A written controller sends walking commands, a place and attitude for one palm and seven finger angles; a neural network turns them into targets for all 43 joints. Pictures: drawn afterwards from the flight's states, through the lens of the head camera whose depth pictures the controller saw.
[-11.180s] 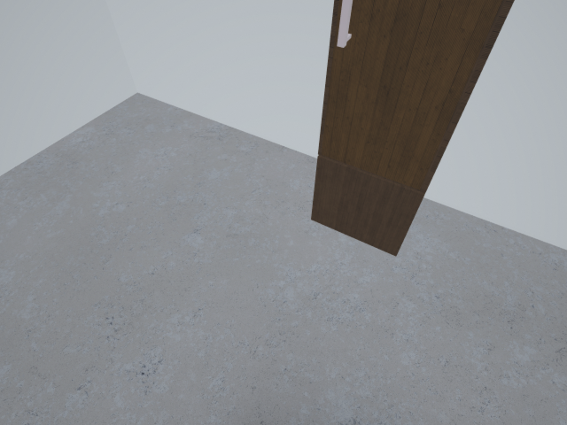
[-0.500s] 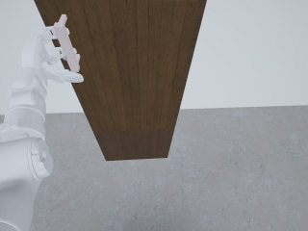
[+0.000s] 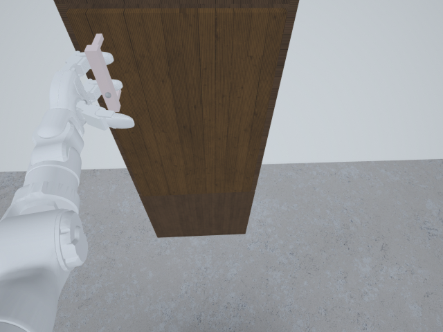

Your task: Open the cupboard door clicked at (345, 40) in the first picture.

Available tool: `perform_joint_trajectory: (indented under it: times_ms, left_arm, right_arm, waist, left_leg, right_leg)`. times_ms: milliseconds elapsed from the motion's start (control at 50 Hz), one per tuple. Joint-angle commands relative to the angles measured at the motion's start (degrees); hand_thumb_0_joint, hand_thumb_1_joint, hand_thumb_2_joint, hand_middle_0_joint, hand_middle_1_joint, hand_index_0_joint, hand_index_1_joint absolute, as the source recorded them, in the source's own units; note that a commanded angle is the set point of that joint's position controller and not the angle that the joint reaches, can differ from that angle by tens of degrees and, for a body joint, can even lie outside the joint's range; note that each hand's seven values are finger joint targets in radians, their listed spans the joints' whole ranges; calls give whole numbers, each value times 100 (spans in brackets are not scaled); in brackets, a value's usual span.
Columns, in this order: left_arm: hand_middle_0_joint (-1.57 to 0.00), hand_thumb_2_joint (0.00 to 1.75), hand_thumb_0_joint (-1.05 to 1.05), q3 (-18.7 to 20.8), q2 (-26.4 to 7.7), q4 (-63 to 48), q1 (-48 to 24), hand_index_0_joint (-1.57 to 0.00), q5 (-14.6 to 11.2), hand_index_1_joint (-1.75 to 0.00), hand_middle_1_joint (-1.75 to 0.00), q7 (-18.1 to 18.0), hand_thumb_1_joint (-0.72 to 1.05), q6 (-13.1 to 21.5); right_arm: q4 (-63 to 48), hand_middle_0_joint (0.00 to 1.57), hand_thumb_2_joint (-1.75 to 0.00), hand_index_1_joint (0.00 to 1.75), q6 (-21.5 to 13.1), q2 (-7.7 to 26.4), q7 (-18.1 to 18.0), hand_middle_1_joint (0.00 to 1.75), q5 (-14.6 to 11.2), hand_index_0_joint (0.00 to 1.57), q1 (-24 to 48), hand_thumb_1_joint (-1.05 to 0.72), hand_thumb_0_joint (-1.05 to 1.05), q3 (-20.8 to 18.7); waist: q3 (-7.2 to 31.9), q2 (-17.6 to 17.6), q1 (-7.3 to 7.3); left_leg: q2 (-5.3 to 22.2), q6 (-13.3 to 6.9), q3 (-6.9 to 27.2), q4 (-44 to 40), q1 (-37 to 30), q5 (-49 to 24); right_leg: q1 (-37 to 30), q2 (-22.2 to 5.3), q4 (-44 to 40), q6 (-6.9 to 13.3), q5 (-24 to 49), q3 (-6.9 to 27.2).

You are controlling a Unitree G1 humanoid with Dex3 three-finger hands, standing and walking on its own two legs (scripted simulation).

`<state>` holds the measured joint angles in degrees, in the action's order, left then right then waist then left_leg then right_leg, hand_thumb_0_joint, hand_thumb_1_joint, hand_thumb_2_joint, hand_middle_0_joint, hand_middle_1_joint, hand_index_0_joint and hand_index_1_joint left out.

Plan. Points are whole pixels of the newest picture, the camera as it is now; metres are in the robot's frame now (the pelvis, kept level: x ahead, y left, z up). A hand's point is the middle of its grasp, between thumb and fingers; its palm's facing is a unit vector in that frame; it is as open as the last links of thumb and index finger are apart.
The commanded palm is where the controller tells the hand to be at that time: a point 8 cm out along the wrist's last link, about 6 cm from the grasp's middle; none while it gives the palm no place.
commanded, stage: slide the fingers in behind the handle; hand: left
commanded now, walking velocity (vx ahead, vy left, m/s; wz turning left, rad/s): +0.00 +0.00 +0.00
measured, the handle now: (106, 74) +0.55 +0.19 +0.17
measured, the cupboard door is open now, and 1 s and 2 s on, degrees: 1 1 32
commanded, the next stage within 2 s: close the thumb around the handle in 0.26 s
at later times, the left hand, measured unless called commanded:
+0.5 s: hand (113, 92) +0.50 +0.17 +0.17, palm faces +0.00 -1.00 +0.01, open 13.5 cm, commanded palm +0.47 +0.22 +0.16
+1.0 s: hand (113, 94) +0.50 +0.17 +0.17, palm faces -0.01 -1.00 +0.00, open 5.6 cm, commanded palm +0.47 +0.22 +0.16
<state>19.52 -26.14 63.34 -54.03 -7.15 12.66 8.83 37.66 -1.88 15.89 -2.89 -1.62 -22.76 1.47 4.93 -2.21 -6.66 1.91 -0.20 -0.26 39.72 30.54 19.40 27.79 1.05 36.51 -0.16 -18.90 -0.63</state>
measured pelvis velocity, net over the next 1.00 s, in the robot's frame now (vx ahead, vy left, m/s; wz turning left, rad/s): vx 0.00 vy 0.00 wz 0.00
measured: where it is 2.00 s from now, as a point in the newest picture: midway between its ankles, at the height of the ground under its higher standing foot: outside the picture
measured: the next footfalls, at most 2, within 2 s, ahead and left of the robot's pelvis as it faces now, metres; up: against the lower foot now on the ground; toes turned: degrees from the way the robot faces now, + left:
none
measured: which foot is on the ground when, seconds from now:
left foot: down 0.00-1.00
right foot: down 0.00-1.00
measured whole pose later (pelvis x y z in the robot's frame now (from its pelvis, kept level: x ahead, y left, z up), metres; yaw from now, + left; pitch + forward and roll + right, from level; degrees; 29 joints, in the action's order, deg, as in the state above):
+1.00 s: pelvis +0.00 +0.00 +0.00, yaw +0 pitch +11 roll -2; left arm 19.1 -26.4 65.0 -55.8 -6.3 12.5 9.7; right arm 37.6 -2.0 16.0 -2.9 -1.2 -23.1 1.3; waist 5.0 -2.2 -7.4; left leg 1.8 -0.4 -0.4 40.4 32.1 19.6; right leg 29.2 1.0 36.9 -0.4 -18.9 -0.4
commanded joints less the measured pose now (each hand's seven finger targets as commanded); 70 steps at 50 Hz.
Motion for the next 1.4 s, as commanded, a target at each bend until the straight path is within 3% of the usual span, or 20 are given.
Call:
perform_joint_trajectory:
  times_ms: [0,40,100,140,160,200,260,340,400,460,560,620,660,840,920,960,1000,1160,1280,1380]
  left_arm:
    - [-30,30,0,-1,-1185,-1334,-3117,-30,-41,-120,-120,-16,-50,475]
    - [-30,30,0,-124,-1002,-1195,-3139,-30,-62,-120,-120,-25,-50,443]
    - [-30,30,0,77,-1250,-1004,-3132,-30,-64,-120,-120,-74,-50,428]
    - [-30,30,0,-44,-1178,-1078,-3392,-30,2,-120,-120,-108,-50,447]
    - [-30,30,0,154,-1420,-1003,-3344,-30,24,-120,-120,-146,-50,478]
    - [-30,30,0,193,-1443,-1148,-3200,-30,30,-120,-120,-131,-50,548]
    - [-30,30,0,66,-1337,-986,-3180,-30,42,-120,-120,-73,-50,511]
    - [-30,30,0,246,-1536,-1145,-3098,-30,19,-120,-120,-62,-50,530]
    - [-31,37,0,205,-1408,-1091,-2925,-31,-18,-122,-122,-58,-33,533]
    - [-32,44,0,93,-1294,-1165,-3022,-32,-17,-124,-124,-47,-16,482]
    - [-34,56,0,300,-1599,-1001,-3088,-34,13,-127,-127,-74,12,459]
    - [-36,64,0,341,-1726,-1233,-3183,-36,47,-128,-128,-48,28,568]
    - [-36,68,0,51,-1349,-1248,-3124,-36,26,-130,-130,-2,40,595]
    - [-40,90,0,138,-1416,-1053,-3180,-40,-22,-135,-135,-25,90,420]
    - [-40,90,0,183,-1474,-1300,-3237,-40,18,-135,-135,-82,90,564]
    - [-40,90,0,-29,-1180,-1160,-3278,-40,-7,-135,-135,-85,90,545]
    - [-40,90,0,374,-1581,-1018,-3117,-40,-41,-135,-135,-131,90,532]
    - [-40,90,0,107,-1366,-1177,-3213,-40,40,-135,-135,-128,90,502]
    - [-40,90,0,156,-1187,-1631,-2255,-40,-98,-135,-135,-57,90,439]
    - [-40,90,0,197,-981,-2456,-952,-40,-326,-135,-135,-4,90,129]
  right_arm:
    - [-414,20,-90,30,-173,872,-54,30,-4,20,-503,-90,0,-322]
    - [-370,20,-90,30,-184,862,-37,30,-6,20,-494,-90,0,-318]
    - [-376,20,-90,30,-181,915,-53,30,15,20,-544,-90,0,-311]
    - [-360,20,-90,30,-192,887,-41,30,20,20,-529,-90,0,-297]
    - [-336,20,-90,30,-187,907,-42,30,25,20,-571,-90,0,-314]
    - [-402,20,-90,30,-190,897,-23,30,40,20,-582,-90,0,-313]
    - [-395,20,-90,30,-142,892,-22,30,18,20,-574,-90,0,-310]
    - [-439,20,-90,30,-132,900,-30,30,15,20,-581,-90,0,-320]
    - [-435,20,-90,30,-125,897,-28,30,22,20,-602,-90,0,-326]
    - [-417,20,-90,30,-116,895,-27,30,12,20,-595,-90,0,-331]
    - [-384,20,-90,30,-121,921,-58,30,24,20,-637,-90,0,-323]
    - [-410,20,-90,30,-126,912,-57,30,30,20,-623,-90,0,-323]
    - [-408,20,-90,30,-136,878,-49,30,14,20,-598,-90,0,-327]
    - [-377,20,-90,30,-114,921,-55,30,27,20,-617,-90,0,-319]
    - [-400,20,-90,30,-141,908,-45,30,40,20,-598,-90,0,-329]
    - [-377,20,-90,30,-159,883,-35,30,32,20,-580,-90,0,-314]
    - [-376,20,-90,30,-143,938,-51,30,53,20,-642,-90,0,-324]
    - [-409,20,-90,30,-110,902,-33,30,35,20,-604,-90,0,-327]
    - [-590,20,-90,30,-109,874,0,30,4,20,-466,-90,0,-349]
    - [-872,20,-90,30,-80,832,6,30,-85,20,-132,-90,0,-359]
  waist:
    - [2046,-309,-114]
    - [1974,-259,-161]
    - [1908,83,-141]
    - [1974,-137,-202]
    - [2007,22,-150]
    - [2276,-152,-66]
    - [2058,-101,-148]
    - [2251,-262,-63]
    - [2079,-22,-76]
    - [2024,-186,-104]
    - [1910,70,-113]
    - [2186,-225,-88]
    - [2203,-352,-144]
    - [1927,-47,-171]
    - [2234,-367,-97]
    - [2027,-311,-205]
    - [2137,-15,-86]
    - [2096,-221,-144]
    - [2334,-169,111]
    - [2141,57,381]
  left_leg:
    - [-142,-168,131,-252,-1641,-1931]
    - [-119,-147,166,-258,-1682,-1893]
    - [-143,-182,148,-279,-1385,-1734]
    - [-150,-167,151,-271,-1437,-1714]
    - [-142,-170,168,-266,-1384,-1692]
    - [-164,-170,144,-220,-1469,-1934]
    - [-140,-168,112,-240,-1368,-1847]
    - [-152,-170,94,-240,-1444,-1918]
    - [-142,-185,106,-244,-1378,-1917]
    - [-134,-168,96,-286,-1428,-1845]
    - [-147,-197,89,-323,-1173,-1599]
    - [-163,-193,70,-267,-1331,-1786]
    - [-131,-161,109,-245,-1577,-1911]
    - [-123,-171,132,-275,-1356,-1807]
    - [-117,-132,182,-224,-1598,-1934]
    - [-102,-134,173,-229,-1601,-1855]
    - [-116,-160,171,-225,-1451,-1953]
    - [-111,-140,145,-251,-1445,-1839]
    - [-103,-138,90,-259,-1618,-2240]
    - [-115,-179,-44,-415,-1488,-2268]
  right_leg:
    - [-335,104,-290,131,2087,-87]
    - [-175,115,-298,120,2002,-110]
    - [-335,107,-309,108,1977,-83]
    - [-244,91,-293,93,1954,-72]
    - [-321,93,-291,94,1948,-67]
    - [-498,100,-224,120,2170,-57]
    - [-396,103,-258,95,2160,-58]
    - [-521,110,-260,109,2225,-37]
    - [-520,134,-278,115,2185,-85]
    - [-397,128,-306,105,2103,-78]
    - [-508,118,-343,87,2000,-55]
    - [-582,104,-301,96,2169,-18]
    - [-370,121,-295,108,2120,-58]
    - [-310,118,-310,91,2035,-89]
    - [-277,119,-243,123,1995,-89]
    - [-109,134,-285,106,1904,-105]
    - [-357,144,-247,116,2051,-99]
    - [-286,125,-260,102,2000,-97]
    - [-622,143,-223,135,2340,-115]
    - [-1111,139,-299,137,2604,-122]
